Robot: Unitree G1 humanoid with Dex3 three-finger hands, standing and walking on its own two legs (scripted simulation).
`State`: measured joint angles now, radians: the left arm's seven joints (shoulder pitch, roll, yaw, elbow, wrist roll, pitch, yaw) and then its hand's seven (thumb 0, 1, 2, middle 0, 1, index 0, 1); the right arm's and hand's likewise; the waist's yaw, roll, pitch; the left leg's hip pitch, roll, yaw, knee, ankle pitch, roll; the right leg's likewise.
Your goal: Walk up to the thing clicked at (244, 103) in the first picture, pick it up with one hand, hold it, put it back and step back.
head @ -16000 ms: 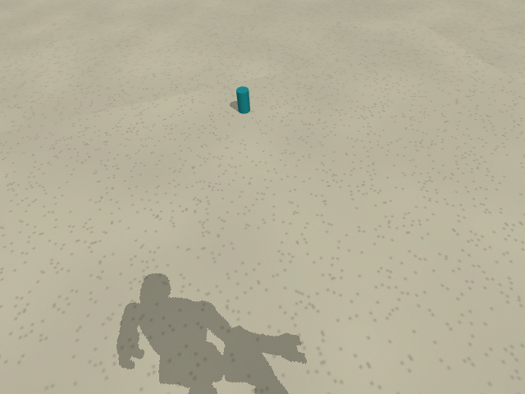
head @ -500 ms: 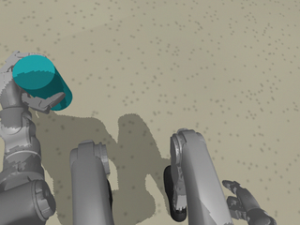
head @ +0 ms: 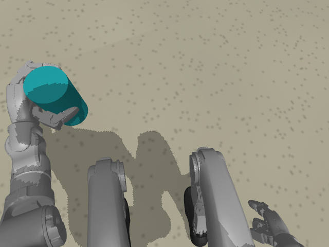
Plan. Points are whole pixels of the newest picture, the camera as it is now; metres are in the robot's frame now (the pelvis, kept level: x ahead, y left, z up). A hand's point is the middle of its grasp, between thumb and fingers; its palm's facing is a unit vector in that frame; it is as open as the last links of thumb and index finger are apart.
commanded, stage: lift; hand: left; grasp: from the side
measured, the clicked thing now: (61, 100) +0.46 +0.23 -0.04
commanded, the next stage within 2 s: hold in 1.74 s
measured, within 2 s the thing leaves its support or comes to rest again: neither
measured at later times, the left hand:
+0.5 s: hand (14, 78) +0.41 +0.22 +0.14, palm faces +0.13 -0.99 -0.06, open 11.0 cm
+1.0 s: hand out of the picture +0.40 +0.21 +0.28, palm faces +0.12 -0.99 -0.03, open 11.0 cm
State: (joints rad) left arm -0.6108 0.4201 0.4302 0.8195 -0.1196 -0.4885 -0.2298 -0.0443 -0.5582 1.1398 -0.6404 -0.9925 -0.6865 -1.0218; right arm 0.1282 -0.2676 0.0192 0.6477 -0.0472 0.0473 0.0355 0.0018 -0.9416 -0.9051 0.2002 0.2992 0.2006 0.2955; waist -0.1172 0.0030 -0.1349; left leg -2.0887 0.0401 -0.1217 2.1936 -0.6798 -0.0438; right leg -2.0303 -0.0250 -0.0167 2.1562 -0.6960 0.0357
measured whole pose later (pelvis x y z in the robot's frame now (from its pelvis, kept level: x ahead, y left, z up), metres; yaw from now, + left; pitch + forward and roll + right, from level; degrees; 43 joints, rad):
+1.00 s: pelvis +0.06 +0.01 +0.26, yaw +3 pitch +19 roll -3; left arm -0.16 0.25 0.17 0.34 -0.17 -0.26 -0.08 -0.04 -0.56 1.14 -0.65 -0.98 -0.69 -1.01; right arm 0.20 -0.23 -0.01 0.61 0.03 -0.05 -0.05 0.01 -0.91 -0.90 0.20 0.30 0.20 0.30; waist -0.05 0.01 -0.12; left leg -1.07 0.07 -0.05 1.29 -0.55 -0.02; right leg -1.02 -0.04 -0.04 1.24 -0.55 0.03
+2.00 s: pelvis +0.08 +0.00 +0.33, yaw +4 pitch +8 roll -1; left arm -0.12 0.19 0.15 0.44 -0.18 -0.35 -0.11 -0.04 -0.52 1.11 -0.64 -0.98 -0.68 -1.00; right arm 0.21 -0.22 -0.01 0.65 0.01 -0.01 -0.04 0.01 -0.93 -0.90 0.20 0.30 0.20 0.30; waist -0.03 0.01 -0.03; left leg -0.62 0.07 -0.01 0.91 -0.43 -0.04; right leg -0.59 -0.03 -0.03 0.88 -0.44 0.02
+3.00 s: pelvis +0.08 +0.00 +0.34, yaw +3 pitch +5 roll -1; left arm -0.11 0.19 0.15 0.45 -0.18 -0.35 -0.13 -0.04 -0.49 1.07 -0.63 -0.98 -0.68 -1.00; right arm 0.21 -0.21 -0.01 0.66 0.01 -0.02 -0.04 0.01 -0.92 -0.90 0.20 0.30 0.20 0.30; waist -0.02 0.01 -0.01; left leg -0.52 0.06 0.00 0.82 -0.39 -0.03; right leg -0.49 -0.04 -0.02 0.80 -0.40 0.03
